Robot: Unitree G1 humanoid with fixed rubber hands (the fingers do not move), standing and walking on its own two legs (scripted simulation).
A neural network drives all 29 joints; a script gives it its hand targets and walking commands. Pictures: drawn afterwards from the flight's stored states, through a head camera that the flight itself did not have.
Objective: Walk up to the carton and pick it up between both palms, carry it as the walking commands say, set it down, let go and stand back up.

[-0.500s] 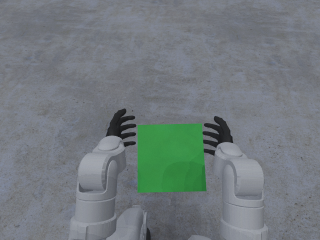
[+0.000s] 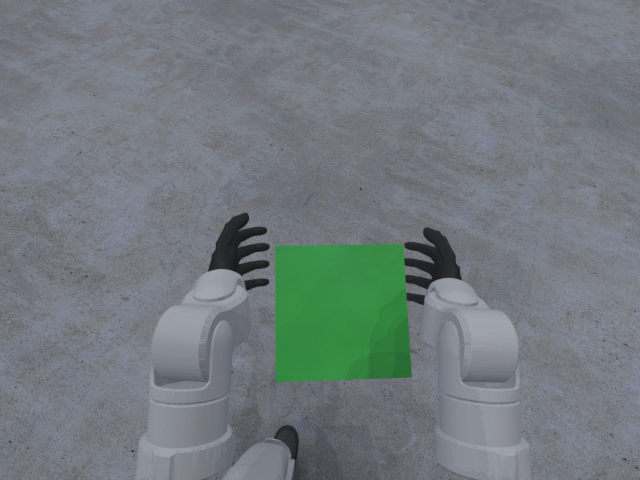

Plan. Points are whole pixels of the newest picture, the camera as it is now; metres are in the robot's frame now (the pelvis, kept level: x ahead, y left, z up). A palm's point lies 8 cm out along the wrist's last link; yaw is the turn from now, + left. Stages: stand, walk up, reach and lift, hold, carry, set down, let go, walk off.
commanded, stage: carry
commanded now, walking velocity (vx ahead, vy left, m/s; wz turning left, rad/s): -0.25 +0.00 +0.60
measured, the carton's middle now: (334, 310) +0.32 +0.01 -0.01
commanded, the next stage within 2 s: none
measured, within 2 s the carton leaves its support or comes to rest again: neither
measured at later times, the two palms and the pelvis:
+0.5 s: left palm out of the picture +0.04 +0.22 +0.08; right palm out of the picture +0.11 +0.00 +0.08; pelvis -0.21 +0.01 +0.00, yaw +17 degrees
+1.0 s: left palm out of the picture -0.23 +0.23 +0.08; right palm out of the picture -0.10 +0.03 +0.09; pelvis -0.40 -0.05 -0.01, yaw +36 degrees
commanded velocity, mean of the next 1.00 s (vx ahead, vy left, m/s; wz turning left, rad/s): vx -0.25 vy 0.00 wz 0.60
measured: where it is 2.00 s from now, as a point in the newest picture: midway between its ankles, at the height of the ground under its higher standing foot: outside the picture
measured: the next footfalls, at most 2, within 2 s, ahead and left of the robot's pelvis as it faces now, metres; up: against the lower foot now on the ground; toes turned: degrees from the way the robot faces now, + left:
right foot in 0.04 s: -0.02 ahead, -0.12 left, +0.00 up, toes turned +0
left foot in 0.30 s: -0.09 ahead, +0.14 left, +0.00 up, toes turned +18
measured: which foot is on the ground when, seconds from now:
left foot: down 0.00-0.06, up 0.08-0.28, down 0.30-0.64, up 0.66-0.86, down 0.88-1.00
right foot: up 0.00-0.02, down 0.04-0.32, up 0.34-0.60, down 0.62-0.88, up 0.90-1.00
